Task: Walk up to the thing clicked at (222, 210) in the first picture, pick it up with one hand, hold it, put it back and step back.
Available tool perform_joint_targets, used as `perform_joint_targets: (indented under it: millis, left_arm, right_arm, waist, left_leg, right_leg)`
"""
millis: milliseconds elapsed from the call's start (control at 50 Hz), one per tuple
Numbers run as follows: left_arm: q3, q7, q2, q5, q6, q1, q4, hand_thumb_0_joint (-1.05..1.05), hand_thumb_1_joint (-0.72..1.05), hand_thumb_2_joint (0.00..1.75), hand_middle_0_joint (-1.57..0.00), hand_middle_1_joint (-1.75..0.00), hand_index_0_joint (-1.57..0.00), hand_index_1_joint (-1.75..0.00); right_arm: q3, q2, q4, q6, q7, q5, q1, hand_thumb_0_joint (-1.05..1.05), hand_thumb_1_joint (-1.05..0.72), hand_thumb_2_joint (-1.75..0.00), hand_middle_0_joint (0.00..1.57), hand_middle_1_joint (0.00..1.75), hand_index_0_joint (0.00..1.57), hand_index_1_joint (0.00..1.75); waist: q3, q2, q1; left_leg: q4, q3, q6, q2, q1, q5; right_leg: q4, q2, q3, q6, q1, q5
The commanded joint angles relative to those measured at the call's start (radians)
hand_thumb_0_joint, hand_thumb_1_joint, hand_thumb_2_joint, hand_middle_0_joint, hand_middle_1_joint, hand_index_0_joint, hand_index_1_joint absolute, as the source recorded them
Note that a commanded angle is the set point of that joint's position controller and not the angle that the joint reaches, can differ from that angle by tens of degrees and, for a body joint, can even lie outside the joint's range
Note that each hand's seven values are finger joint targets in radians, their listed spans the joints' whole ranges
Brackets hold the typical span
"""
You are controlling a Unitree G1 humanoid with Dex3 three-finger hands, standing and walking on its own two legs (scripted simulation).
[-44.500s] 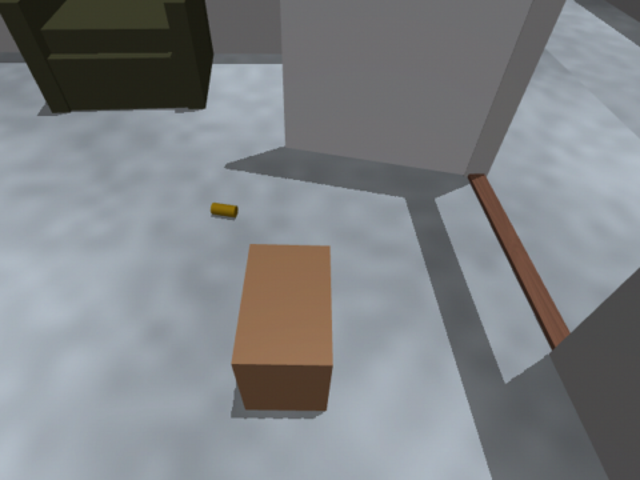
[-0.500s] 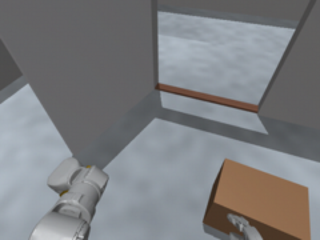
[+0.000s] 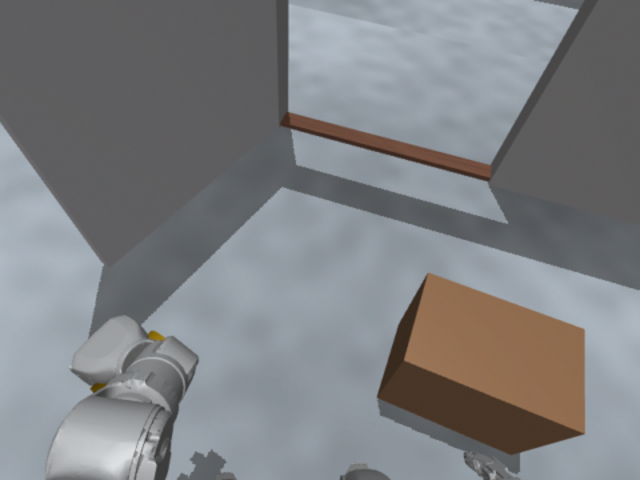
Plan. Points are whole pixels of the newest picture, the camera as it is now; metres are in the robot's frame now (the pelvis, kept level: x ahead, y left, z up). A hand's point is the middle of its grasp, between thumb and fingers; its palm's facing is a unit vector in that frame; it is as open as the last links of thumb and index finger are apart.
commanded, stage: crouch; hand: left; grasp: from above
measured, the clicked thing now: (135, 370) +0.31 +0.24 -0.13
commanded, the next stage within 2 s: lower in 1.42 s
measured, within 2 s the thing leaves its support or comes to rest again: neither
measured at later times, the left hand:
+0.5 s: hand (173, 378) +0.36 +0.25 -0.35, palm faces -0.17 -0.37 -0.91, open 8.2 cm
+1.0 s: hand (190, 382) +0.39 +0.25 -0.49, palm faces -0.17 -0.41 -0.90, open 8.1 cm
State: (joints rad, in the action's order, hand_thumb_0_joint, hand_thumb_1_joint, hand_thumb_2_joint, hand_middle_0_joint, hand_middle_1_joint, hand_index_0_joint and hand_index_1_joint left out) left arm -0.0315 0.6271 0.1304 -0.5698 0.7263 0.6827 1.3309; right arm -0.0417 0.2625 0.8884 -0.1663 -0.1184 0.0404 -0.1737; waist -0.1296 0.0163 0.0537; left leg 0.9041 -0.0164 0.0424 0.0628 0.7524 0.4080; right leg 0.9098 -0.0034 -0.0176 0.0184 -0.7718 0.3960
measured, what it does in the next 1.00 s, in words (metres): lowers itself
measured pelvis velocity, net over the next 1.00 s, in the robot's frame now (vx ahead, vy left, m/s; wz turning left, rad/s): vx -0.07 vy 0.02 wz -0.04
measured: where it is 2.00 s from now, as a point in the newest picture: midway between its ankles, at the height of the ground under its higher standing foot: outside the picture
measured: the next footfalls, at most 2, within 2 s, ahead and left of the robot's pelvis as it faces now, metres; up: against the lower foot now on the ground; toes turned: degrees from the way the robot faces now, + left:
none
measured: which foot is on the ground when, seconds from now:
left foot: down 0.00-1.00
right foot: down 0.00-1.00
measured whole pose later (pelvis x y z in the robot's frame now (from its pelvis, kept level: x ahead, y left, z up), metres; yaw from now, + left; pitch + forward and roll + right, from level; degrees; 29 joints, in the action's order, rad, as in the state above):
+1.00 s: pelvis -0.07 +0.02 -0.34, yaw -2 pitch +38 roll -3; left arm -0.38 0.70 0.50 -0.65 0.50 1.16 1.60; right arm -0.03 0.30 0.90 -0.22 -0.26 0.14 -0.14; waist -0.10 -0.05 0.25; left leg 2.21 0.07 0.02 0.05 2.18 0.69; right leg 2.16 0.01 -0.04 -0.01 -2.17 0.65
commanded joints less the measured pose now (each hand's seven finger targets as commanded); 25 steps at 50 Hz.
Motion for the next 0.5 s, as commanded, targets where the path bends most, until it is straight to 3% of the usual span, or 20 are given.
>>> perform_joint_targets:
  millis: [0, 20, 80, 180, 220, 280, 300, 360, 440, 480]
  left_arm:
    - [-0.048, 0.152, 0.190, -0.040, -0.037, 0.475, -0.056, 0.00, 0.59, 0.70, -0.96, -0.66, -0.97, -0.65]
    - [-0.073, 0.166, 0.210, -0.030, -0.048, 0.461, -0.031, 0.00, 0.59, 0.71, -0.97, -0.64, -0.98, -0.64]
    - [-0.097, 0.193, 0.236, -0.009, -0.091, 0.523, -0.041, 0.00, 0.58, 0.70, -0.98, -0.63, -0.98, -0.63]
    - [-0.111, 0.201, 0.305, -0.032, -0.169, 0.619, -0.071, 0.00, 0.61, 0.66, -1.00, -0.62, -1.02, -0.61]
    - [-0.115, 0.194, 0.340, -0.032, -0.193, 0.674, -0.087, 0.00, 0.54, 0.66, -0.96, -0.65, -0.97, -0.64]
    - [-0.144, 0.182, 0.433, -0.039, -0.212, 0.734, -0.080, 0.00, 0.49, 0.63, -0.94, -0.60, -0.95, -0.59]
    - [-0.140, 0.175, 0.429, -0.043, -0.215, 0.741, -0.090, 0.00, 0.49, 0.60, -0.93, -0.60, -0.94, -0.58]
    - [-0.166, 0.162, 0.493, -0.073, -0.220, 0.729, -0.010, 0.00, 0.53, 0.54, -0.95, -0.54, -0.97, -0.52]
    - [-0.190, 0.141, 0.524, -0.075, -0.226, 0.735, 0.014, 0.00, 0.54, 0.56, -0.98, -0.51, -0.99, -0.51]
    - [-0.188, 0.138, 0.494, -0.069, -0.221, 0.736, 0.067, 0.00, 0.55, 0.53, -0.99, -0.49, -1.00, -0.48]
  right_arm:
    - [-0.054, 0.137, -0.065, -0.041, -0.023, 0.034, -0.024, 0.00, -0.86, -0.89, 0.20, 0.30, 0.20, 0.30]
    - [-0.060, 0.144, -0.064, -0.043, -0.029, 0.041, -0.023, 0.00, -0.86, -0.89, 0.20, 0.30, 0.20, 0.30]
    - [-0.056, 0.156, -0.055, -0.045, -0.041, 0.044, -0.015, 0.00, -0.87, -0.89, 0.20, 0.30, 0.20, 0.30]
    - [-0.046, 0.175, -0.043, -0.033, -0.041, 0.042, -0.012, 0.00, -0.87, -0.88, 0.20, 0.30, 0.20, 0.30]
    - [-0.037, 0.178, -0.027, -0.031, -0.034, 0.047, -0.018, 0.00, -0.88, -0.89, 0.20, 0.30, 0.20, 0.30]
    - [-0.033, 0.191, 0.001, -0.031, -0.019, 0.051, -0.036, 0.00, -0.88, -0.89, 0.20, 0.30, 0.20, 0.30]
    - [-0.034, 0.191, 0.006, -0.029, -0.017, 0.052, -0.055, 0.00, -0.88, -0.89, 0.20, 0.30, 0.20, 0.30]
    - [-0.019, 0.189, 0.021, -0.030, -0.014, 0.061, -0.063, 0.00, -0.88, -0.89, 0.20, 0.30, 0.20, 0.30]
    - [-0.024, 0.186, 0.022, -0.040, -0.023, 0.066, -0.070, 0.00, -0.88, -0.89, 0.20, 0.30, 0.20, 0.30]
    - [-0.024, 0.188, 0.017, -0.044, -0.032, 0.066, -0.077, 0.00, -0.88, -0.89, 0.20, 0.30, 0.20, 0.30]
  waist:
    - [-0.392, -0.052, 0.022]
    - [-0.413, -0.045, 0.023]
    - [-0.478, -0.088, 0.044]
    - [-0.635, -0.127, 0.085]
    - [-0.672, -0.164, 0.101]
    - [-0.722, -0.174, 0.120]
    - [-0.739, -0.189, 0.134]
    - [-0.723, -0.210, 0.132]
    - [-0.736, -0.218, 0.151]
    - [-0.723, -0.219, 0.162]
  left_leg:
    - [0.128, -0.029, -0.010, -0.044, 0.068, -0.248]
    - [0.159, -0.024, -0.009, -0.042, 0.096, -0.232]
    - [0.262, -0.018, -0.007, -0.049, 0.219, -0.151]
    - [0.424, 0.002, 0.002, -0.048, 0.351, -0.045]
    - [0.463, 0.011, 0.002, -0.044, 0.392, 0.010]
    - [0.540, 0.011, -0.003, -0.039, 0.472, 0.061]
    - [0.564, 0.009, 0.000, -0.034, 0.470, 0.054]
    - [0.634, 0.014, -0.007, -0.034, 0.565, 0.081]
    - [0.734, 0.030, -0.017, -0.033, 0.640, 0.095]
    - [0.778, 0.028, -0.020, -0.032, 0.705, 0.096]
  right_leg:
    - [0.078, -0.014, 0.028, 0.005, 0.014, -0.304]
    - [0.106, -0.018, 0.024, 0.005, -0.024, -0.280]
    - [0.188, -0.025, 0.023, 0.006, -0.148, -0.193]
    - [0.335, -0.036, 0.002, 0.004, -0.323, -0.042]
    - [0.382, -0.032, -0.010, 0.006, -0.401, 0.031]
    - [0.432, -0.033, -0.008, 0.001, -0.484, 0.108]
    - [0.455, -0.031, -0.013, 0.002, -0.501, 0.091]
    - [0.539, -0.028, -0.027, 0.004, -0.578, 0.097]
    - [0.641, -0.018, -0.045, 0.000, -0.704, 0.099]
    - [0.682, -0.020, -0.049, -0.002, -0.727, 0.094]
